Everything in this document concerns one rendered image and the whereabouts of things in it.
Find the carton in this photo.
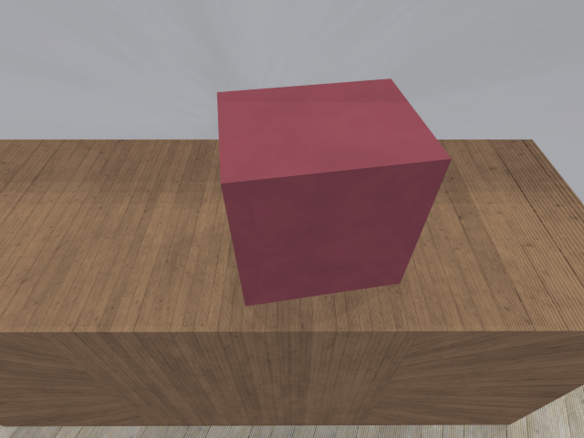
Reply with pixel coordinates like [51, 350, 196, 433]
[217, 78, 452, 306]

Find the pedestal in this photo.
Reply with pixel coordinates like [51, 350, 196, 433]
[0, 140, 584, 426]

